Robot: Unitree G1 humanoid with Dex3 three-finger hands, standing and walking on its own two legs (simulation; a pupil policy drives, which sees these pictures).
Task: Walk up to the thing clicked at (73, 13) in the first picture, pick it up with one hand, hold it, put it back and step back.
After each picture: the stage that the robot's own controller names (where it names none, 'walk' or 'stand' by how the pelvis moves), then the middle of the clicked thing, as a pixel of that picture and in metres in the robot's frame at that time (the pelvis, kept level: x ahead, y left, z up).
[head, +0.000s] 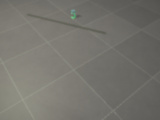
stand; (73, 14) +2.14 +0.13 -0.72
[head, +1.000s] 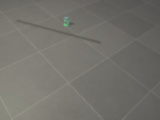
walk; (66, 21) +1.99 +0.20 -0.71
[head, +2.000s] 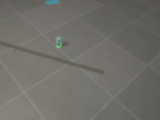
walk; (58, 42) +1.36 +0.24 -0.72
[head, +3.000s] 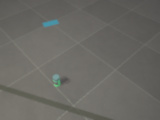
walk; (56, 80) +0.87 +0.23 -0.71
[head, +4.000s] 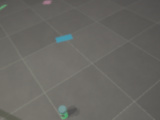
walk; (63, 112) +0.57 +0.24 -0.70
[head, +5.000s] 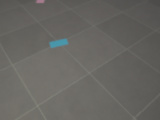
stand; out of the picture +0.41 +0.20 -0.71
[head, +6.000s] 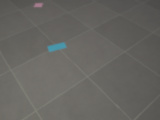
stand; out of the picture +0.39 +0.22 -0.72
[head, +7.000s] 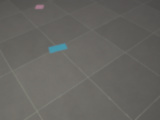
stand; out of the picture +0.40 +0.22 -0.73
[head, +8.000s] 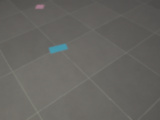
stand; out of the picture +0.38 +0.22 -0.73
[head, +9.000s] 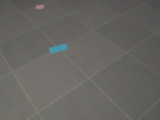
stand; out of the picture +0.38 +0.22 -0.73
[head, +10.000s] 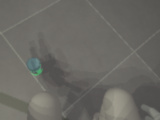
go down; (34, 66) +0.47 +0.21 -0.39
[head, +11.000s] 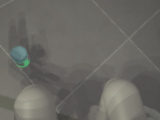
go down; (20, 57) +0.47 +0.23 -0.31
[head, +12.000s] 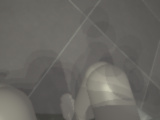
close in; out of the picture +0.46 +0.28 -0.23
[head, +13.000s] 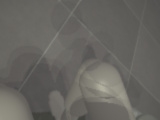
close; out of the picture +0.45 +0.29 -0.23
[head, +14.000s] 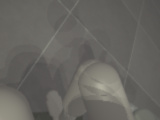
lift; out of the picture +0.43 +0.26 -0.24
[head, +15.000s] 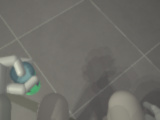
lift; (27, 79) +0.34 +0.21 -0.06
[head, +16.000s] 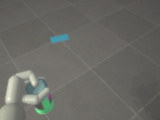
hold; (40, 96) +0.32 +0.17 +0.00
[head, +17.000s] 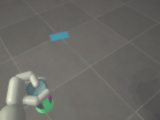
hold; (41, 96) +0.32 +0.17 -0.01
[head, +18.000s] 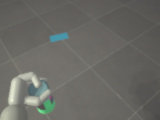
crouch; (42, 97) +0.32 +0.16 -0.02
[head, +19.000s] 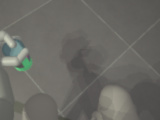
crouch; (18, 56) +0.45 +0.20 -0.11
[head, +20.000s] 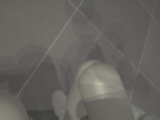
lower; out of the picture +0.44 +0.29 -0.24
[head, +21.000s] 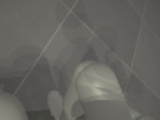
lower; out of the picture +0.44 +0.29 -0.24
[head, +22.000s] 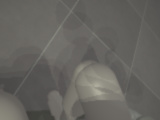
lower; out of the picture +0.44 +0.29 -0.24
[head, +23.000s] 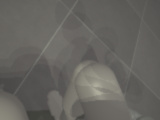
lower; out of the picture +0.44 +0.29 -0.24
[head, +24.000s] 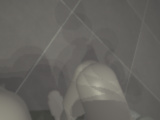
loosen; out of the picture +0.44 +0.28 -0.24
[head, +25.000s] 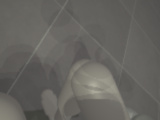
withdraw; out of the picture +0.44 +0.28 -0.24
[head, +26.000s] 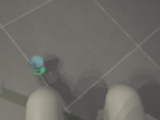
walk; (37, 65) +0.47 +0.21 -0.34
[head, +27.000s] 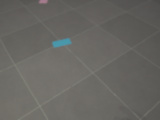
stand; out of the picture +0.38 +0.17 -0.66
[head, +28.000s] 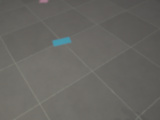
stand; out of the picture +0.40 +0.19 -0.67
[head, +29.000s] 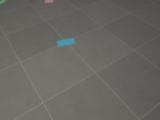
stand; out of the picture +0.40 +0.17 -0.70
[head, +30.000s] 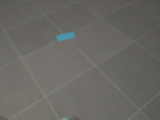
walk; out of the picture +0.42 +0.18 -0.71
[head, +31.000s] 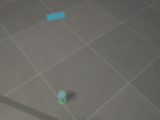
walk; (62, 97) +0.55 +0.14 -0.71
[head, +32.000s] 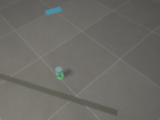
walk; (59, 72) +0.83 +0.27 -0.69
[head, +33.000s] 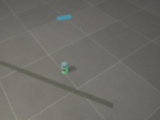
stand; (64, 67) +1.05 +0.21 -0.71
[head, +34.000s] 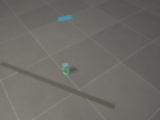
stand; (65, 68) +1.04 +0.20 -0.73
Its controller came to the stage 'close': yes
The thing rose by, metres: 0.70
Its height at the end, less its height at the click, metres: +0.00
